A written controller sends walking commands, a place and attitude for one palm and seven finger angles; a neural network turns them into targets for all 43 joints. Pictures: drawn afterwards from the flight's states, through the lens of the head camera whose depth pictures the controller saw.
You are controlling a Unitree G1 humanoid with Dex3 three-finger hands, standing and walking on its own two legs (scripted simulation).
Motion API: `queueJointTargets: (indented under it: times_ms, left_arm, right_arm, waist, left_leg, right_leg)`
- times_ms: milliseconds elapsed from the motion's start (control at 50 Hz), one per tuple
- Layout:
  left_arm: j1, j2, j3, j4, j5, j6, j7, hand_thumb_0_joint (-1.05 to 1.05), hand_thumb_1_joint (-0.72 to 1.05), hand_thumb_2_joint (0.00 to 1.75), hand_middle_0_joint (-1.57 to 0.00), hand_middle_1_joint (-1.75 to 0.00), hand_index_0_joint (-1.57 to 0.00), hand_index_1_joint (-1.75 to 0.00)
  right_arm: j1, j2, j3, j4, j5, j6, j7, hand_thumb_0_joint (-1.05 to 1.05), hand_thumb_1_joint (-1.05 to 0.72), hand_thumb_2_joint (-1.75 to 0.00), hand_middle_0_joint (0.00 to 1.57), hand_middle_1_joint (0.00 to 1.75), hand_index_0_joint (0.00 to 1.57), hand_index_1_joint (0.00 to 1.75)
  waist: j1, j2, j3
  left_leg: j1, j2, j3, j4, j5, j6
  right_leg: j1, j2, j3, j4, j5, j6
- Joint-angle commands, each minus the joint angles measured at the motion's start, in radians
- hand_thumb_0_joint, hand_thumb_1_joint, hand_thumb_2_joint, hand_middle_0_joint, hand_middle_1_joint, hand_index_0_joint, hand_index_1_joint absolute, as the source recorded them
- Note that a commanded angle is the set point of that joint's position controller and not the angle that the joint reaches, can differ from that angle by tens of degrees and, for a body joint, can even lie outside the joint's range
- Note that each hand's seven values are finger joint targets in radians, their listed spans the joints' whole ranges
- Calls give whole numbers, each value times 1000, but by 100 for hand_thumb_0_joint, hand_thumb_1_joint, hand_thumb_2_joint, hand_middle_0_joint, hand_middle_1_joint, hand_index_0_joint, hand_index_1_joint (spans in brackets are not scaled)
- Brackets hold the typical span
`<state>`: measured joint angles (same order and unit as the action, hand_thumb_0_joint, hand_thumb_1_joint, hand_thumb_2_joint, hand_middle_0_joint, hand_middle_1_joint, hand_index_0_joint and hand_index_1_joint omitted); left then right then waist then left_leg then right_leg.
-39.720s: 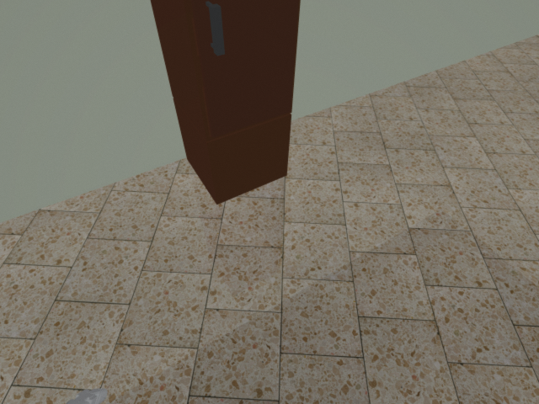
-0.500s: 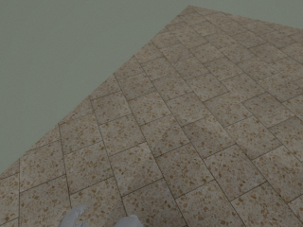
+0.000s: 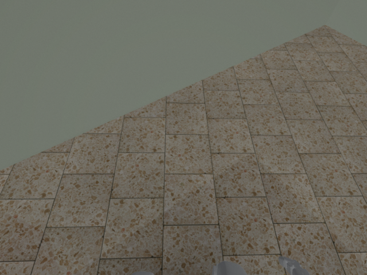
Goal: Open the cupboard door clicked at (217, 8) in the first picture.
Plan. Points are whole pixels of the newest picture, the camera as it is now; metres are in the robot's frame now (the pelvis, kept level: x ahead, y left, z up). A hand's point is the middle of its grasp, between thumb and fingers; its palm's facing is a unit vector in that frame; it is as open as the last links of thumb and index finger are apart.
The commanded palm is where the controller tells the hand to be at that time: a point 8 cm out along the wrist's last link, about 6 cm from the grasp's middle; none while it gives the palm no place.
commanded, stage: turn to face it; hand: left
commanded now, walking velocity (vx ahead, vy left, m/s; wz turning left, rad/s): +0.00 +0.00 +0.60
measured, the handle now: out of the picture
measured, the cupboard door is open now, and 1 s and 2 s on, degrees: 44 44 44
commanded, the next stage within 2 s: none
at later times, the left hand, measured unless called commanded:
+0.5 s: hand out of the picture +0.03 +0.15 -0.15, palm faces +0.34 -0.91 -0.24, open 7.3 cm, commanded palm none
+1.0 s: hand out of the picture -0.02 +0.19 -0.15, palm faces +0.58 -0.77 -0.28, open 7.4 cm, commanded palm none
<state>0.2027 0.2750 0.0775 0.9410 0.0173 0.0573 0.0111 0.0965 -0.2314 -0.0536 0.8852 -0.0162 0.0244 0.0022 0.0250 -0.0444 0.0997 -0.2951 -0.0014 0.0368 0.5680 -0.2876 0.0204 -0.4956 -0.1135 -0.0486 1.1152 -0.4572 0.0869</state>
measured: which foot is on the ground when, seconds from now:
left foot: down 0.00-0.22, up 0.24-0.60, down 0.62-1.00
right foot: up 0.00-0.20, down 0.22-0.62, up 0.64-1.00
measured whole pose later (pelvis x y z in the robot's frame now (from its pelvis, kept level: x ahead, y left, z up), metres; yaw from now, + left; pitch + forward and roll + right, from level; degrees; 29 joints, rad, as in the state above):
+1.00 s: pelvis +0.01 -0.05 +0.00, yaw +36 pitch +2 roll +0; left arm 0.13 0.23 0.06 0.87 0.01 0.03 0.01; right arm 0.17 -0.23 -0.07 0.92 -0.02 0.05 0.00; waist -0.02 0.02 0.09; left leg -0.33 -0.04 -0.09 0.54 -0.24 -0.01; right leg -0.35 -0.04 -0.03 0.69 -0.36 0.07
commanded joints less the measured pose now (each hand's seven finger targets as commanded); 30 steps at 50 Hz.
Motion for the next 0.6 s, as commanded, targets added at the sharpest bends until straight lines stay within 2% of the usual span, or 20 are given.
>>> queueJointTargets:
  times_ms: [0, 40, 60, 100, 140, 160, 180, 200, 220, 240, 260, 280, 320, 380, 460, 480, 520, 540, 560, 580]
  left_arm:
    - [-20, 51, 11, -102, 1, -29, -5, 0, 90, 90, -20, -30, -20, -30]
    - [-37, 46, 9, -115, 1, -29, -5, 0, 90, 90, -20, -30, -20, -30]
    - [-38, 48, 9, -123, 1, -32, -5, 0, 90, 90, -20, -30, -20, -30]
    - [-28, 41, 8, -130, -2, -38, -4, 0, 90, 90, -20, -30, -20, -30]
    - [28, 42, 10, -122, -4, -50, -2, 0, 90, 90, -20, -30, -20, -30]
    - [81, 66, 16, -114, -3, -60, 1, 0, 90, 90, -20, -30, -20, -30]
    - [119, 134, 31, -108, 9, -74, 10, 0, 90, 90, -20, -30, -20, -30]
    - [124, 216, 41, -113, 20, -74, 18, 0, 90, 90, -20, -30, -20, -30]
    - [101, 181, 28, -117, 7, -75, 22, 0, 90, 90, -20, -30, -20, -30]
    - [32, 149, 24, -129, 6, -73, 24, 0, 90, 90, -20, -30, -20, -30]
    - [-36, 110, 17, -148, 4, -66, 27, 0, 90, 90, -20, -30, -20, -30]
    - [-68, 82, 6, -158, 5, -69, 26, 0, 90, 90, -20, -30, -20, -30]
    - [-47, 74, 3, -156, 4, -75, 25, 0, 90, 90, -20, -30, -20, -30]
    - [18, 94, 12, -130, 8, -75, 27, 0, 90, 90, -20, -30, -20, -30]
    - [61, 125, 28, -103, 16, -71, 24, 0, 90, 90, -20, -30, -20, -30]
    - [60, 138, 34, -102, 17, -69, 23, 0, 90, 90, -20, -30, -20, -30]
    - [50, 150, 40, -98, 15, -66, 18, 0, 90, 90, -20, -30, -20, -30]
    - [47, 150, 41, -96, 12, -63, 14, 0, 90, 90, -20, -30, -20, -30]
    - [40, 141, 40, -95, 6, -60, 9, 0, 90, 90, -20, -30, -20, -30]
    - [33, 107, 37, -117, -3, -54, 3, 0, 90, 90, -20, -30, -20, -30]
  right_arm:
    - [53, -211, -56, -44, -7, -14, -9, 0, -90, -90, 20, 30, 20, 30]
    - [50, -215, -61, -45, -9, -9, -6, 0, -90, -90, 20, 30, 20, 30]
    - [45, -217, -63, -47, -10, -6, -5, 0, -90, -90, 20, 30, 20, 30]
    - [34, -214, -69, -53, -12, -2, -4, 0, -90, -90, 20, 30, 20, 30]
    - [7, -211, -74, -61, -7, 3, -6, 0, -90, -90, 20, 30, 20, 30]
    - [-8, -197, -72, -69, 0, 4, -4, 0, -90, -90, 20, 30, 20, 30]
    - [9, -137, -66, -77, 10, 2, 1, 0, -90, -90, 20, 30, 20, 30]
    - [3, -83, -56, -102, 10, -1, 7, 0, -90, -90, 20, 30, 20, 30]
    - [17, -136, -65, -78, -2, 13, 5, 0, -90, -90, 20, 30, 20, 30]
    - [19, -121, -69, -61, -1, 23, 11, 0, -90, -90, 20, 30, 20, 30]
    - [34, -119, -67, -42, 0, 30, 18, 0, -90, -90, 20, 30, 20, 30]
    - [40, -98, -60, -30, -2, 33, 27, 0, -90, -90, 20, 30, 20, 30]
    - [40, -85, -51, -20, 0, 39, 32, 0, -90, -90, 20, 30, 20, 30]
    - [-4, -64, -42, -22, 2, 38, 34, 0, -90, -90, 20, 30, 20, 30]
    - [-46, -43, -31, -37, 5, 28, 36, 0, -90, -90, 20, 30, 20, 30]
    - [-41, -44, -30, -38, 8, 24, 35, 0, -90, -90, 20, 30, 20, 30]
    - [-6, -50, -32, -38, 8, 17, 33, 0, -90, -90, 20, 30, 20, 30]
    - [18, -63, -33, -34, 5, 13, 31, 0, -90, -90, 20, 30, 20, 30]
    - [60, -85, -41, -28, 3, 9, 32, 0, -90, -90, 20, 30, 20, 30]
    - [136, -178, -64, -14, -4, -2, 27, 0, -90, -90, 20, 30, 20, 30]
  waist:
    - [-34, 174, -132]
    - [-37, 173, -124]
    - [-35, 197, -119]
    - [-31, 204, -128]
    - [-4, 209, -148]
    - [26, 172, -161]
    - [40, -31, -196]
    - [51, -303, -176]
    - [34, -252, -169]
    - [-2, -237, -130]
    - [-30, -174, -109]
    - [-51, -155, -91]
    - [-45, -158, -107]
    - [-11, -128, -125]
    - [20, -157, -129]
    - [21, -165, -138]
    - [2, -167, -152]
    - [-12, -137, -159]
    - [-40, -83, -179]
    - [-89, 117, -232]
  left_leg:
    - [113, 232, -236, -223, 402, 134]
    - [91, 221, -256, -223, 336, 134]
    - [73, 218, -267, -217, 301, 131]
    - [48, 205, -303, -191, 324, 128]
    - [-9, 186, -321, -128, 334, 108]
    - [-70, 149, -305, -67, 281, 74]
    - [-221, 50, -217, 95, 65, 5]
    - [-354, -91, -53, 382, -339, -65]
    - [-320, -25, -131, 594, -326, -53]
    - [-319, -4, -125, 697, -256, -62]
    - [-311, 26, -109, 736, -177, -70]
    - [-301, 37, -84, 734, -118, -82]
    - [-285, 39, -48, 664, -93, -95]
    - [-262, 41, 0, 494, -134, -102]
    - [-186, 37, 49, 283, -185, -90]
    - [-169, 34, 61, 235, -194, -82]
    - [-86, 21, 87, 126, -138, -72]
    - [-18, 14, 94, 38, -75, -65]
    - [97, 19, 75, -86, 25, -53]
    - [277, 173, -126, -173, 213, 19]
  right_leg:
    - [-30, 20, 35, -73, 57, 7]
    - [8, 39, 24, -168, 49, 3]
    - [38, 48, 18, -222, 42, 1]
    - [112, 79, 4, -335, 47, -7]
    - [245, 102, -10, -495, 131, -16]
    - [359, 85, 1, -639, 232, -22]
    - [524, -93, 165, -790, 272, -67]
    - [531, -366, 419, -835, 437, -191]
    - [409, -388, 395, -832, 421, -231]
    - [349, -327, 336, -830, 380, -228]
    - [321, -276, 218, -812, 386, -211]
    - [308, -224, 104, -791, 456, -185]
    - [346, -203, 17, -772, 557, -170]
    - [429, -230, -24, -750, 629, -182]
    - [452, -268, -47, -708, 679, -195]
    - [461, -281, -54, -691, 690, -200]
    - [422, -289, -78, -646, 655, -181]
    - [391, -277, -105, -601, 621, -154]
    - [324, -255, -140, -511, 562, -114]
    - [134, -177, -181, -313, 341, -52]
